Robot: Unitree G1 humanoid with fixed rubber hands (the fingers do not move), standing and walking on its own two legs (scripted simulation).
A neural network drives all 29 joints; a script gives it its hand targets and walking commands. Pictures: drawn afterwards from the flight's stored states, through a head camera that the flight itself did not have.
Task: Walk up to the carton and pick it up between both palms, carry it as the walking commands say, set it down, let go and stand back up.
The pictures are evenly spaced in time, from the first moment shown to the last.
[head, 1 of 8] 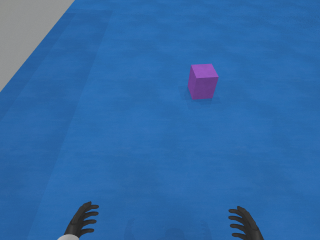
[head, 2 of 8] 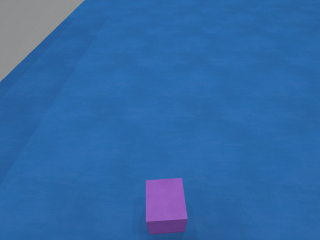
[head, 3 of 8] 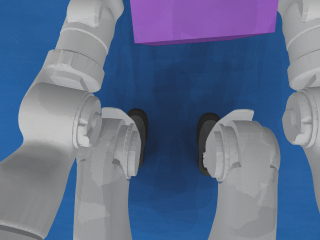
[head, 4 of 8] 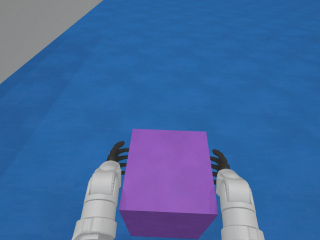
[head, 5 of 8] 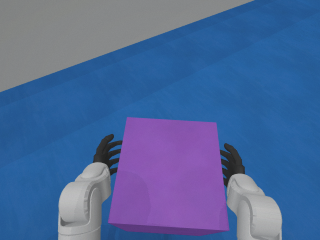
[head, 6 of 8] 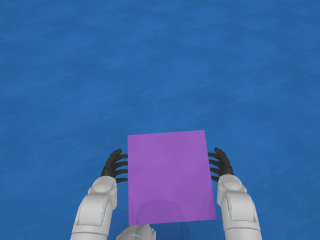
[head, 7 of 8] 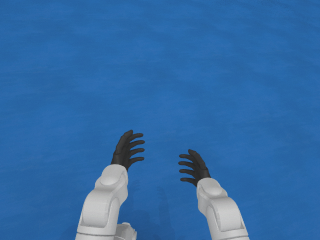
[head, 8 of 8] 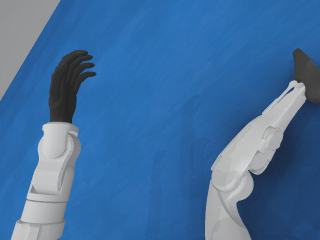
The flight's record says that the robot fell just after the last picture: yes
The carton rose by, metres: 0.67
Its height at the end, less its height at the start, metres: -0.02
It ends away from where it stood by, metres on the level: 9.75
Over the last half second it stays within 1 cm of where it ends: yes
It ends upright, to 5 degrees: no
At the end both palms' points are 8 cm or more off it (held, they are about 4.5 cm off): yes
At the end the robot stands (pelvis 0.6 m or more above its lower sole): no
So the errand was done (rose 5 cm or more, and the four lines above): no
